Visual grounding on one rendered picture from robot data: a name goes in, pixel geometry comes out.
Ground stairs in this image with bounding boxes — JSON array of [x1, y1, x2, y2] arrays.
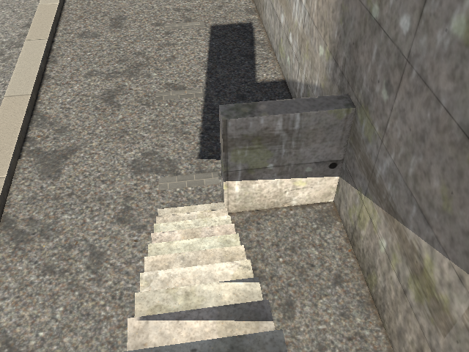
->
[[123, 202, 287, 352]]

